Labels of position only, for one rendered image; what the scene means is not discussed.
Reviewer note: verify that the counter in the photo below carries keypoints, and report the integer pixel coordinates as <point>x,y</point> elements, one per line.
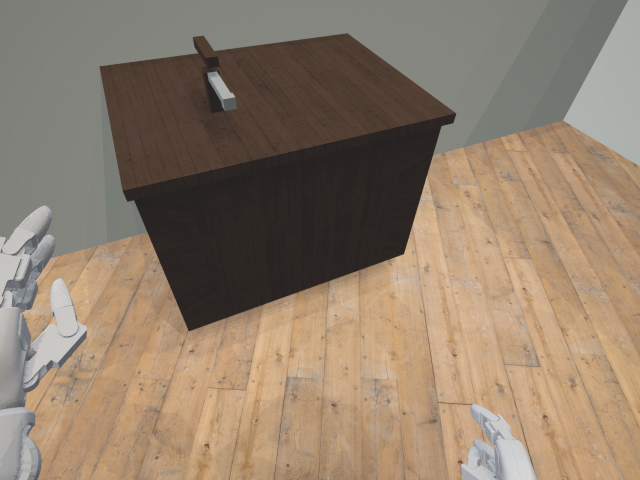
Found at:
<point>317,174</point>

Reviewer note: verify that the tap lever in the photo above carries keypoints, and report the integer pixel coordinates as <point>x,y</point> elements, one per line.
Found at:
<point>227,99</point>

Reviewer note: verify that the right robot hand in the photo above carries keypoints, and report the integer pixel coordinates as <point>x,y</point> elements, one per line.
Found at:
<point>508,460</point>

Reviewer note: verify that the left robot hand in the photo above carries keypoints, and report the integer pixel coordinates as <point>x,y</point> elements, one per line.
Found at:
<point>22,259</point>

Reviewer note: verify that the left robot forearm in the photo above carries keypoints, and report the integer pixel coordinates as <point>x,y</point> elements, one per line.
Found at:
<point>20,457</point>

